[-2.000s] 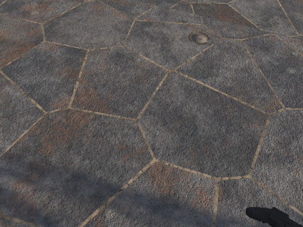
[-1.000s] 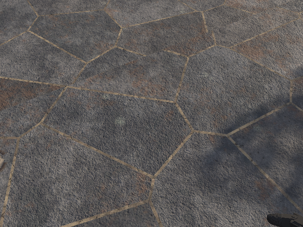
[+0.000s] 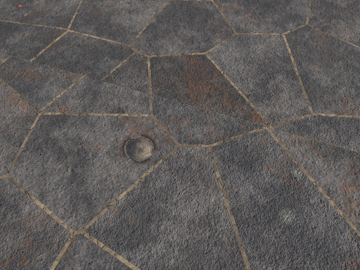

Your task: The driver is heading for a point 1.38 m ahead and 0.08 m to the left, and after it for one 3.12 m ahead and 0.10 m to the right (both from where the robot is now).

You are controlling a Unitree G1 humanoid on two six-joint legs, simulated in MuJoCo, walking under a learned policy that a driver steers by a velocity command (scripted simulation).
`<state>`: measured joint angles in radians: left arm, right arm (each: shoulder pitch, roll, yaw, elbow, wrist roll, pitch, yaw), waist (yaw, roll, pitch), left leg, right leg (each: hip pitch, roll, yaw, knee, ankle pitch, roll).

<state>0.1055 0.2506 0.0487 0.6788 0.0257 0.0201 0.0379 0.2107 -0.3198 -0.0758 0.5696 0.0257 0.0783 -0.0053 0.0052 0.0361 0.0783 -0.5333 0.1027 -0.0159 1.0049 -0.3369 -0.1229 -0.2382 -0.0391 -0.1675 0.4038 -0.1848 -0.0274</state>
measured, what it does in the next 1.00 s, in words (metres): steps on the spot: left foot, then right foot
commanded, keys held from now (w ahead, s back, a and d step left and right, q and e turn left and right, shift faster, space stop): q+shift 0.26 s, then shift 0.28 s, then e+shift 0.46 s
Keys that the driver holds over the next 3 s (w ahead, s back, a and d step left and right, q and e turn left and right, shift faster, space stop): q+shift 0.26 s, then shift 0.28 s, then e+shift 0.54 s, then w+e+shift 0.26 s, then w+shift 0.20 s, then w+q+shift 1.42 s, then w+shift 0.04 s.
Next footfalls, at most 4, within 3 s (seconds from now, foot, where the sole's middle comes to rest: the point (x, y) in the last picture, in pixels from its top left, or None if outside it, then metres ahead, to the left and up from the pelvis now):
0.14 left None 0.03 0.15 -0.78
0.58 right None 0.14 -0.06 -0.78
0.96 left None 0.05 0.16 -0.78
1.58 right None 0.33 -0.23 -0.78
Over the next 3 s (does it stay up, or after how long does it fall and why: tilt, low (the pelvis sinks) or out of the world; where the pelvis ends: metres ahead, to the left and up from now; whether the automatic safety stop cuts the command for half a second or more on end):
stays up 1.30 -0.13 -0.15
